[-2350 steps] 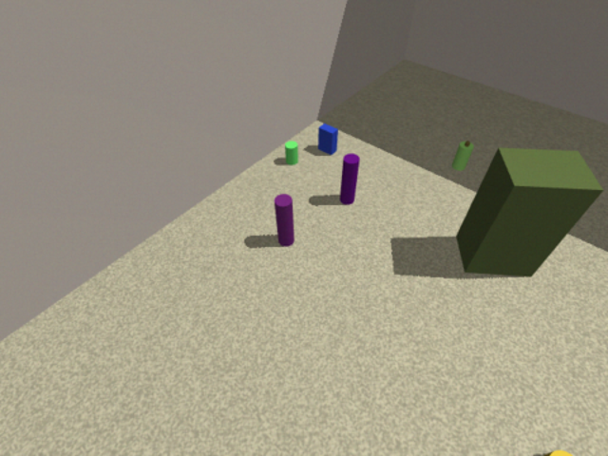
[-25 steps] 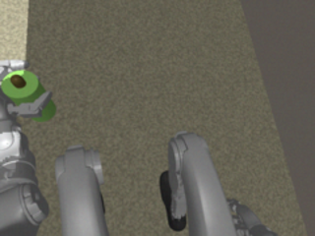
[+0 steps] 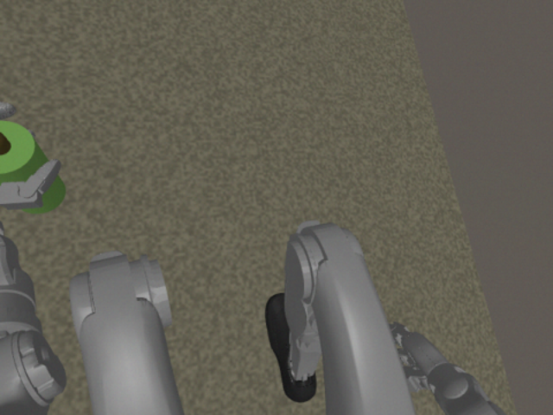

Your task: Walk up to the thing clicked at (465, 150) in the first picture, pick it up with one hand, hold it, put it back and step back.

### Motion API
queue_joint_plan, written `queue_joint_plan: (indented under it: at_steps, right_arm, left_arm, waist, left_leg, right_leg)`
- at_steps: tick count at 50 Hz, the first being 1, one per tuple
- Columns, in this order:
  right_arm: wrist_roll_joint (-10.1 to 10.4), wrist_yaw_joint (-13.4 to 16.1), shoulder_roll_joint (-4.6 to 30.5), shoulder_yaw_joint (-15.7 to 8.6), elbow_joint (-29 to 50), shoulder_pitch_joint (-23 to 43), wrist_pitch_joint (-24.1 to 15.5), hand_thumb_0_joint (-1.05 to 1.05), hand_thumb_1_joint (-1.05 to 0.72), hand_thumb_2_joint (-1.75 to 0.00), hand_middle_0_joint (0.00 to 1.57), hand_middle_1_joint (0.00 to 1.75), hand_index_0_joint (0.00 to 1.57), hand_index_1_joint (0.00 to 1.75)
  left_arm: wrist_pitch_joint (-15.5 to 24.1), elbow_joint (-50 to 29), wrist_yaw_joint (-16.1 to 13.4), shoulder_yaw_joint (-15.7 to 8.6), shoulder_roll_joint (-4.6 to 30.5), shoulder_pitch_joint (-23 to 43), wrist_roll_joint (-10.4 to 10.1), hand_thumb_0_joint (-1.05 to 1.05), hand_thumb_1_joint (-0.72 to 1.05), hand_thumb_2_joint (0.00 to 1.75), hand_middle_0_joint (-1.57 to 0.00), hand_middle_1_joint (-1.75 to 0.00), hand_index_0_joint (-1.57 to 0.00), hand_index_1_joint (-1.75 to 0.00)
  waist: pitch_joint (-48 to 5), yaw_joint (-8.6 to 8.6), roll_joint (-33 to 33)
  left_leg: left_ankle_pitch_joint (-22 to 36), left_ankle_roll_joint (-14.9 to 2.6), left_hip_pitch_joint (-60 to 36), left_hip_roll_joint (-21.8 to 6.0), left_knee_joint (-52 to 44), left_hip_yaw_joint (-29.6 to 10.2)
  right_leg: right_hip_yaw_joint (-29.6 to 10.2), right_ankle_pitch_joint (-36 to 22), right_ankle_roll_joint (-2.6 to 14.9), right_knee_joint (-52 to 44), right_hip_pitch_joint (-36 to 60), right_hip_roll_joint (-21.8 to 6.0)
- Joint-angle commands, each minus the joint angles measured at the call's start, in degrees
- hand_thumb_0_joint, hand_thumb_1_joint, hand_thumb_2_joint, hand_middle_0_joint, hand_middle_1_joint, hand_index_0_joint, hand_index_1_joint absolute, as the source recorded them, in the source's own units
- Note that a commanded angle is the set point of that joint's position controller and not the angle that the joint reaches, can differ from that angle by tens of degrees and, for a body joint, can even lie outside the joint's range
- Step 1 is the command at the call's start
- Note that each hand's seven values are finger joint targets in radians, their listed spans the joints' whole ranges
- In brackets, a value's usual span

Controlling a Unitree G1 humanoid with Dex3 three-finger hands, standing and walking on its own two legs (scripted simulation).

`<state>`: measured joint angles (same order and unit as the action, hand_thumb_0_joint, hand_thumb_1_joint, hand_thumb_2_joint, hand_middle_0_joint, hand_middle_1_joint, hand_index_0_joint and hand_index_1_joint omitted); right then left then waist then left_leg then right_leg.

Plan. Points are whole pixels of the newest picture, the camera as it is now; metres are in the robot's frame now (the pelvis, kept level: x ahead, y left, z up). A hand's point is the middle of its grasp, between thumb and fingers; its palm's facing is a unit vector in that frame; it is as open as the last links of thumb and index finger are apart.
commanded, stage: lower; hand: left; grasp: from the side
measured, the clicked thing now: (18, 168) +0.45 +0.28 -0.11
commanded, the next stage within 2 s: loosen in 1.30 s
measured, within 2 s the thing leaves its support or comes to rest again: rests again in 1.80 s
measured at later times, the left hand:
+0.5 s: hand (31, 170) +0.46 +0.28 -0.15, palm faces +0.32 -0.95 -0.03, open 9.4 cm
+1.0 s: hand (39, 174) +0.46 +0.28 -0.18, palm faces +0.34 -0.94 -0.02, open 9.4 cm
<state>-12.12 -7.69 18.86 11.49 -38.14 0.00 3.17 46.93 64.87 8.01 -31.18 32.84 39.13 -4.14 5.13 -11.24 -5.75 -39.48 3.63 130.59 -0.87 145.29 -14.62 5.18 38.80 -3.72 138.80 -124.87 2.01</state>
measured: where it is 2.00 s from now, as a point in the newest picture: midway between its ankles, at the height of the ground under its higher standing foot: (225, 387)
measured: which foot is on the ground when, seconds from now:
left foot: down 0.00-1.00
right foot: down 0.00-1.00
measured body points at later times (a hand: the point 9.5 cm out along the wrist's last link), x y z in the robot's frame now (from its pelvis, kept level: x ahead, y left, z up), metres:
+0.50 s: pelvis -0.01 +0.01 -0.01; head +0.23 +0.14 +0.34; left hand +0.44 +0.33 -0.14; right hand +0.11 -0.26 -0.07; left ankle +0.08 +0.14 -0.27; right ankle +0.11 -0.13 -0.27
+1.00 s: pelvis -0.01 +0.02 -0.02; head +0.24 +0.17 +0.32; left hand +0.44 +0.33 -0.17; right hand +0.12 -0.25 -0.06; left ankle +0.08 +0.14 -0.27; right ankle +0.11 -0.13 -0.27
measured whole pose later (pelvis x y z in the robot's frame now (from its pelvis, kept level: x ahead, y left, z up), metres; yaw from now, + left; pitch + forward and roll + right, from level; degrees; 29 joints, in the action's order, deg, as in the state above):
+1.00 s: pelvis -0.01 +0.02 -0.02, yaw -6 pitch +14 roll -16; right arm -20.0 -8.1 21.3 27.6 -31.9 8.1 3.7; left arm 59.7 83.9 -0.6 -32.0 49.3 41.5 -2.4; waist 16.6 -16.2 -14.3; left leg -40.3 2.3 128.3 -1.0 152.0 -22.1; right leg 10.5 36.4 -5.0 138.7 -119.7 5.0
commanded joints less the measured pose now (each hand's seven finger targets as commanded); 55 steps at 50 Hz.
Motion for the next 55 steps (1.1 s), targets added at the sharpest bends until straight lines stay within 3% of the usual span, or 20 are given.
queue_joint_plan:
  at_steps: [1, 5, 11, 12, 16, 18, 23, 29, 37, 45, 47, 51, 55]
  right_arm:
    - [-0.58, 0.64, 16.10, -4.16, 1.83, -6.70, 0.00, 0.00, -0.92, -0.91, 0.20, 0.30, 0.20, 0.30]
    - [-1.07, 0.53, 16.74, -2.13, 3.06, -4.91, 0.06, 0.00, -0.92, -0.91, 0.20, 0.30, 0.20, 0.30]
    - [-2.62, 0.46, 17.60, 0.84, 4.09, -3.03, -0.03, 0.00, -0.91, -0.91, 0.20, 0.30, 0.20, 0.30]
    - [-2.96, 0.56, 18.24, 0.91, 3.79, -2.83, 0.18, 0.00, -0.92, -0.91, 0.20, 0.30, 0.20, 0.30]
    - [-4.10, 0.50, 18.96, 2.46, 4.14, -1.33, 0.06, 0.00, -0.91, -0.90, 0.20, 0.30, 0.20, 0.30]
    - [-4.70, 0.65, 19.36, 3.14, 4.31, -1.09, 0.20, 0.00, -0.92, -0.91, 0.20, 0.30, 0.20, 0.30]
    - [-5.57, 0.49, 20.67, 4.35, 4.67, 0.37, 0.53, 0.00, -0.92, -0.91, 0.20, 0.30, 0.20, 0.30]
    - [-6.40, 0.40, 21.18, 6.14, 4.91, 0.71, 0.48, 0.00, -0.91, -0.90, 0.20, 0.30, 0.20, 0.30]
    - [-7.31, 0.52, 21.69, 8.21, 6.15, 3.54, 0.65, 0.00, -0.90, -0.90, 0.20, 0.30, 0.20, 0.30]
    - [-8.09, 0.66, 22.03, 9.29, 6.53, 4.90, 0.70, 0.00, -0.90, -0.90, 0.20, 0.30, 0.20, 0.30]
    - [-8.33, 0.68, 22.64, 9.12, 6.76, 5.05, 0.83, 0.00, -0.90, -0.90, 0.20, 0.30, 0.20, 0.30]
    - [-8.62, 0.61, 22.32, 9.88, 6.64, 5.30, 0.94, 0.00, -0.89, -0.90, 0.20, 0.30, 0.20, 0.30]
    - [-8.80, 0.54, 22.63, 10.17, 6.95, 6.23, 1.08, 0.00, -0.90, -0.90, 0.20, 0.30, 0.20, 0.30]
  left_arm:
    - [4.54, -6.74, -1.13, -0.49, 12.57, 13.54, 0.05, 0.00, 0.26, 1.22, -1.24, -1.38, -1.25, -1.37]
    - [5.90, -2.91, -1.80, -0.18, 13.11, 14.97, -1.18, 0.00, 0.26, 1.22, -1.24, -1.38, -1.26, -1.37]
    - [9.36, -0.71, -2.71, -1.73, 18.28, 16.73, -0.18, 0.00, 0.30, 1.21, -1.22, -1.36, -1.24, -1.35]
    - [9.85, -0.23, -2.98, -2.58, 20.54, 17.10, 0.37, 0.00, 0.27, 1.19, -1.21, -1.35, -1.24, -1.34]
    - [11.38, 2.03, -3.91, -2.91, 21.84, 16.51, 0.70, 0.00, 0.28, 1.17, -1.18, -1.32, -1.21, -1.30]
    - [11.96, 2.00, -4.34, -4.03, 23.77, 15.85, 0.90, 0.00, 0.26, 1.17, -1.18, -1.32, -1.21, -1.31]
    - [12.90, 4.85, -5.25, -1.91, 22.69, 15.17, 1.90, 0.00, 0.27, 1.18, -1.19, -1.33, -1.21, -1.32]
    - [14.00, 6.66, -6.38, -1.36, 22.89, 14.62, 0.88, 0.00, 0.30, 1.20, -1.17, -1.33, -1.20, -1.32]
    - [16.32, 9.24, -8.34, -2.68, 27.21, 15.78, 1.31, 0.00, 0.32, 1.24, -1.20, -1.36, -1.23, -1.34]
    - [16.89, 10.76, -8.70, -1.24, 27.53, 14.68, 1.93, 0.00, 0.30, 1.22, -1.18, -1.34, -1.21, -1.33]
    - [17.06, 10.93, -8.95, -1.08, 25.94, 13.96, 1.79, 0.00, 0.33, 1.24, -1.18, -1.35, -1.21, -1.33]
    - [17.70, 10.03, -9.23, -0.95, 27.41, 14.95, 1.88, 0.00, 0.31, 1.23, -1.18, -1.34, -1.20, -1.33]
    - [18.27, 10.46, -9.81, -0.95, 28.55, 15.65, 2.50, 0.00, 0.31, 1.24, -1.20, -1.35, -1.22, -1.34]
  waist:
    - [-35.51, -2.52, 19.26]
    - [-32.04, -4.27, 15.57]
    - [-32.19, -5.22, 17.49]
    - [-32.01, -5.16, 19.52]
    - [-29.67, -5.89, 20.08]
    - [-30.11, -5.73, 21.90]
    - [-27.26, -7.82, 24.52]
    - [-26.94, -9.19, 21.82]
    - [-23.09, -9.54, 21.90]
    - [-22.50, -10.05, 21.63]
    - [-22.31, -10.53, 22.31]
    - [-23.07, -10.59, 23.14]
    - [-20.72, -10.97, 24.02]
  left_leg:
    - [7.77, -2.86, -23.78, -1.58, -15.37, 6.83]
    - [4.55, -3.50, -20.35, -1.50, -13.80, 6.15]
    - [6.65, -3.10, -22.96, -2.06, -12.92, 4.94]
    - [6.67, -2.77, -24.01, -2.25, -13.24, 4.75]
    - [3.57, -2.95, -22.66, -2.33, -12.36, 4.57]
    - [6.01, -2.53, -24.69, -2.57, -12.42, 4.34]
    - [8.42, -1.67, -27.14, -2.99, -13.53, 2.26]
    - [9.69, -2.25, -26.46, -3.05, -11.63, 1.30]
    - [4.74, -2.44, -23.79, -3.29, -11.42, 0.93]
    - [5.80, -2.45, -24.36, -3.60, -10.79, 0.24]
    - [6.86, -1.84, -26.29, -3.81, -11.77, -0.74]
    - [8.90, -1.78, -27.35, -4.00, -11.19, -1.18]
    - [6.72, -1.54, -26.59, -4.21, -11.95, -1.76]
  right_leg:
    - [7.13, -11.55, 4.87, -11.91, 18.12, 1.49]
    - [8.05, -9.49, 4.43, -12.62, 18.67, 1.93]
    - [8.82, -11.05, 4.27, -11.49, 20.36, 2.36]
    - [9.04, -10.90, 4.47, -11.01, 19.80, 2.39]
    - [9.62, -9.30, 4.28, -11.26, 19.81, 2.63]
    - [9.84, -11.15, 4.37, -10.62, 20.39, 2.62]
    - [11.62, -13.12, 4.62, -8.89, 18.54, 2.61]
    - [12.07, -15.18, 3.77, -9.54, 21.38, 3.01]
    - [13.00, -11.54, 3.63, -10.17, 20.78, 3.51]
    - [13.59, -12.92, 3.50, -10.08, 21.35, 4.06]
    - [14.49, -13.49, 3.48, -9.43, 20.94, 3.98]
    - [14.58, -15.14, 3.40, -9.22, 22.04, 4.24]
    - [15.03, -13.25, 3.53, -9.10, 20.58, 4.19]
